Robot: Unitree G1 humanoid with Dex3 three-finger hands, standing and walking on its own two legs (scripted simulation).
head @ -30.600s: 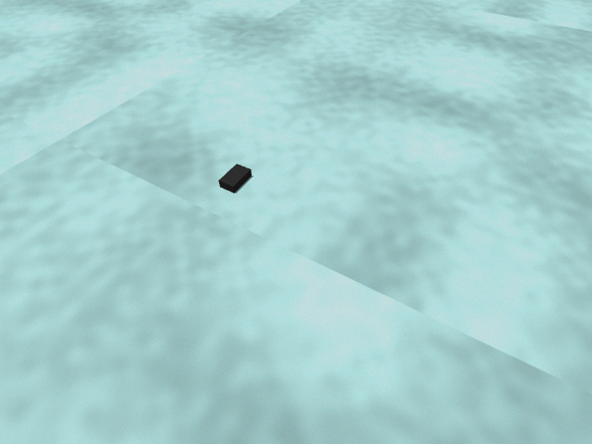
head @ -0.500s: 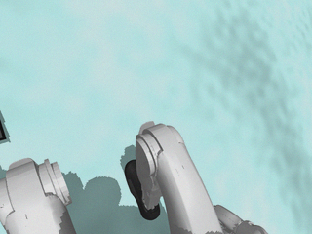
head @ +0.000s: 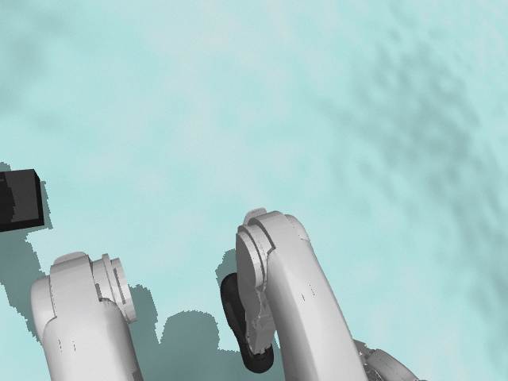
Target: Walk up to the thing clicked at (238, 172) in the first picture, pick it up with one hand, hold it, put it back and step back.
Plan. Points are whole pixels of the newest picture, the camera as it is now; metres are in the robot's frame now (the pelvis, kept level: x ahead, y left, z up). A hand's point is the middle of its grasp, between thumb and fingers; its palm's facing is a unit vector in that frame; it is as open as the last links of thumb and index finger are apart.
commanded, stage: withdraw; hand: left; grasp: from above
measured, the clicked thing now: out of the picture +0.42 +0.32 -0.28
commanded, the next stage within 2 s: home in 0.66 s
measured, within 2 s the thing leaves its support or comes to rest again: neither
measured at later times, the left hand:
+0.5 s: hand out of the picture +0.37 +0.31 -0.15, palm faces -0.51 -0.14 -0.85, open 13.9 cm
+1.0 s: hand out of the picture +0.38 +0.32 -0.09, palm faces -0.41 -0.26 -0.88, open 12.7 cm
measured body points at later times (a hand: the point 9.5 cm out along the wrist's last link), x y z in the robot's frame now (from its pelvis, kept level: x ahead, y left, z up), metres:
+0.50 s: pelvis -0.01 -0.02 +0.03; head +0.20 +0.08 +0.41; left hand +0.39 +0.32 -0.10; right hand +0.11 -0.29 -0.07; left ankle +0.06 +0.13 -0.27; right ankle +0.11 -0.13 -0.27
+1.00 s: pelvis +0.00 -0.01 +0.06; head +0.21 +0.05 +0.46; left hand +0.40 +0.33 -0.04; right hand +0.09 -0.26 -0.06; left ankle +0.06 +0.13 -0.27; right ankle +0.11 -0.13 -0.27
